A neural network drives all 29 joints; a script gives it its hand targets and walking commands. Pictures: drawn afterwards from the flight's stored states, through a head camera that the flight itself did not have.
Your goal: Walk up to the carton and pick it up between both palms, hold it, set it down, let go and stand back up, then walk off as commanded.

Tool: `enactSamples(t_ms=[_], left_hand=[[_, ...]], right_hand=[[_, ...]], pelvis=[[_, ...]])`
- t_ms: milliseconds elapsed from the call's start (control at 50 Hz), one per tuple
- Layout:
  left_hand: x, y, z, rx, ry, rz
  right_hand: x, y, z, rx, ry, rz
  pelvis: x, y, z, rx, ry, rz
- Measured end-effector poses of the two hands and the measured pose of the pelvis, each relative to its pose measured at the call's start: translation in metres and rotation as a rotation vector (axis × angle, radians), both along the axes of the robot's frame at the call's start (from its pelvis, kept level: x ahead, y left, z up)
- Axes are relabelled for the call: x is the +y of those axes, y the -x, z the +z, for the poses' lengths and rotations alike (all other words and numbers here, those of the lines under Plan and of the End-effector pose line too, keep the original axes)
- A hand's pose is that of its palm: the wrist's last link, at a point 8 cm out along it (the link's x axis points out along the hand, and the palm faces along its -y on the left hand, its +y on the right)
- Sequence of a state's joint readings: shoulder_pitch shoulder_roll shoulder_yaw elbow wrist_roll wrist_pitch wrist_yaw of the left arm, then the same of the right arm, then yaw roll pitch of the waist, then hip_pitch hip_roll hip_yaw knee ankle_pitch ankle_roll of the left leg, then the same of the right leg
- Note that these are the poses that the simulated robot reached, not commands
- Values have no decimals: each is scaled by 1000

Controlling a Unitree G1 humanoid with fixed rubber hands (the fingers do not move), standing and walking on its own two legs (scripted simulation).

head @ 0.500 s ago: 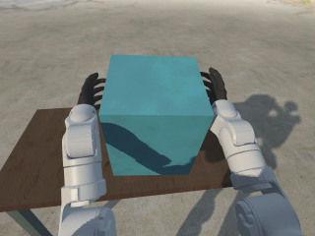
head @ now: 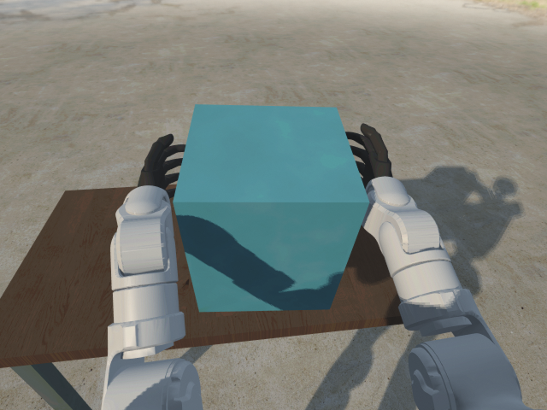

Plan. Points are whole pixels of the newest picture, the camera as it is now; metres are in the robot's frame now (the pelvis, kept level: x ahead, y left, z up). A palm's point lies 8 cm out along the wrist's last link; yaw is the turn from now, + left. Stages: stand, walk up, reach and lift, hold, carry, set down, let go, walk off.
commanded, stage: hold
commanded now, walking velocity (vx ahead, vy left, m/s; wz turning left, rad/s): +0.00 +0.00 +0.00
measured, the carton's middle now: (266, 212) +0.38 +0.01 +0.14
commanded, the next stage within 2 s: none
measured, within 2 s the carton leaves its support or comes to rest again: neither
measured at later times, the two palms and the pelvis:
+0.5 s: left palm (151, 183) +0.35 +0.16 +0.22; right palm (375, 170) +0.36 -0.14 +0.23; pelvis +0.00 +0.00 +0.00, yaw +0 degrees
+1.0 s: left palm (152, 180) +0.35 +0.16 +0.23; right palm (378, 172) +0.36 -0.14 +0.23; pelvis +0.00 +0.00 +0.00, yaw +0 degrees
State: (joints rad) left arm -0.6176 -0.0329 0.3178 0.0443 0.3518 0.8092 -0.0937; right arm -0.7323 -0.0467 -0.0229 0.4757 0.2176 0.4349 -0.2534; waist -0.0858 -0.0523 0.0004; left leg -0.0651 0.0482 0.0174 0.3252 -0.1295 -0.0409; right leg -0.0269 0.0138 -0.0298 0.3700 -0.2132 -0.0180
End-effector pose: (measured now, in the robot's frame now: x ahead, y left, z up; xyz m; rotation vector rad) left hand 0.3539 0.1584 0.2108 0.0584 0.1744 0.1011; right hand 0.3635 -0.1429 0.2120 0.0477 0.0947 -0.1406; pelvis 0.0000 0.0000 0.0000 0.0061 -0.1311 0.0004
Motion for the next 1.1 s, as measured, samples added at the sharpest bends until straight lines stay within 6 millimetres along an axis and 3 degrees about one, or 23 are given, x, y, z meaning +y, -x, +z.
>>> enactSamples(t_ms=[60, 160, 300, 360, 440, 580, 720, 880, 1020, 1100], left_hand=[[-1, 0, 3, -9, -2, -1], [2, 5, 19, -80, -4, 8], [2, -2, -4, 22, 5, 2], [0, -2, 3, -7, 0, -1], [0, 2, 20, -78, -4, 5], [0, -3, -1, 15, 2, -3], [0, 1, 18, -68, -12, 2], [-1, -4, -4, 20, -4, -3], [0, 2, 21, -89, -7, 0], [2, 3, 14, -54, -3, 5]], right_hand=[[0, 1, 1, -9, -3, 0], [2, 3, 18, -81, -12, 8], [2, -2, -1, 20, 18, 3], [0, -1, 0, -7, 6, 1], [1, 1, 18, -81, -13, 4], [1, -3, 1, 12, 7, -2], [0, 1, 16, -71, -13, 2], [-1, -3, -2, 17, 7, -3], [0, 4, 19, -92, -22, -1], [2, 2, 16, -58, -6, 2]], pelvis=[[0, 0, 0, 0, 0, 0], [0, 0, 0, -1, 0, 0], [0, 1, 0, -2, 0, 0], [0, 0, 0, -1, 0, 0], [0, 0, 0, -1, 0, 0], [0, 1, 0, -2, 0, 0], [0, 0, 0, -1, 0, 0], [0, 1, 0, -2, 0, 0], [0, 1, 0, -2, 0, 0], [1, 2, 0, -7, 1, 0]])
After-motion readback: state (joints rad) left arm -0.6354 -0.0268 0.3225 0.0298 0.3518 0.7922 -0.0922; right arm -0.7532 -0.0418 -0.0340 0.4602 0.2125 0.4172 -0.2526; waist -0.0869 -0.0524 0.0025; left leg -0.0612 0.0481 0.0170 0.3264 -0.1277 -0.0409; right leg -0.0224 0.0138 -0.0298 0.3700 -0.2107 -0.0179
